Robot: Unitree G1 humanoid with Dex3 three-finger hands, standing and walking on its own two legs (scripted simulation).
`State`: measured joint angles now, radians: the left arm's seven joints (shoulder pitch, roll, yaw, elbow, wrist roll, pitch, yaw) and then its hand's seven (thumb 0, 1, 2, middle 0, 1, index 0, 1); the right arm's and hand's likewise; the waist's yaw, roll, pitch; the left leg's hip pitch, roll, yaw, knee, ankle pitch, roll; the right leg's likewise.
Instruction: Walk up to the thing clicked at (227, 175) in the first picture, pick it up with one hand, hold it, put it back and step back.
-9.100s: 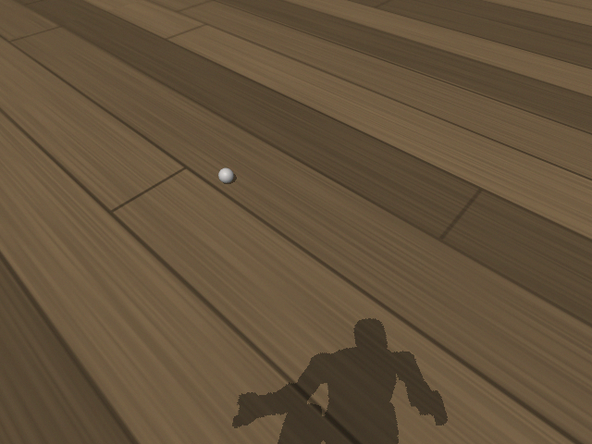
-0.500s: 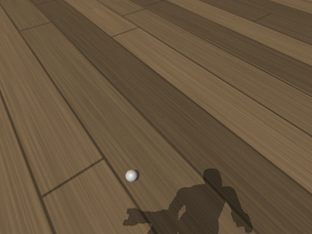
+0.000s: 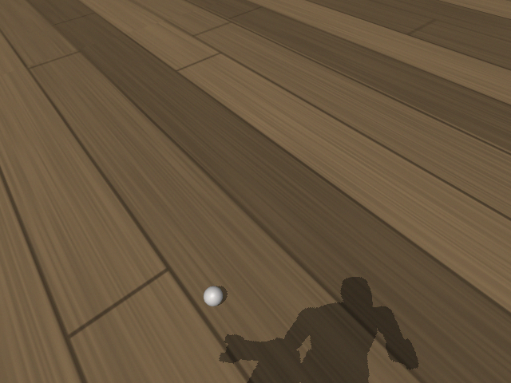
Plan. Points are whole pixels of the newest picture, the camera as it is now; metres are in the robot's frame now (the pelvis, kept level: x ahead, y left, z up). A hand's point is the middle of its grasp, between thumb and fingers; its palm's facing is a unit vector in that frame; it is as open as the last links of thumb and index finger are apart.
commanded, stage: walk up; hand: left
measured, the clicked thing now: (213, 296) +0.56 +0.22 -0.72
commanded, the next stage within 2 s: none
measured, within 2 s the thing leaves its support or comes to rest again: neither
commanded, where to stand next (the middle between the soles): +0.17 +0.01 m, yaw -3 degrees
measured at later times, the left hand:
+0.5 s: hand out of the picture +0.12 +0.27 -0.14, palm faces -0.03 -0.94 -0.34, open 7.4 cm
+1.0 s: hand out of the picture +0.11 +0.28 -0.13, palm faces -0.05 -0.90 -0.43, open 7.3 cm
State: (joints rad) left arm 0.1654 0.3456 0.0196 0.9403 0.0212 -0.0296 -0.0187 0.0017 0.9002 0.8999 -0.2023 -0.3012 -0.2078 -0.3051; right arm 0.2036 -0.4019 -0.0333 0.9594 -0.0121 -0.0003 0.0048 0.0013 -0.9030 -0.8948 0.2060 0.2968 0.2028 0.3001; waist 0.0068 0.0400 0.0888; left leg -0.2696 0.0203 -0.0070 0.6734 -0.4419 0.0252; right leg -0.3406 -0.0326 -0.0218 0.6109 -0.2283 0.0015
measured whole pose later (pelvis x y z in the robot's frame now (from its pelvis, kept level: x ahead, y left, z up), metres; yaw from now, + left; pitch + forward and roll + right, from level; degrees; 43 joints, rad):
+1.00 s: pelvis +0.08 +0.00 +0.01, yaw -3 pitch -3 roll +0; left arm 0.28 0.38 0.05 1.03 0.04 -0.07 -0.01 0.00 0.90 0.90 -0.20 -0.30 -0.21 -0.30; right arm 0.21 -0.41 -0.07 1.02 -0.03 0.03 0.04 0.00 -0.90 -0.89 0.21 0.30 0.20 0.30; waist 0.02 0.06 0.08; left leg -0.28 0.01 -0.01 0.87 -0.50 0.03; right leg -0.18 -0.01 -0.04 0.51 -0.28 -0.03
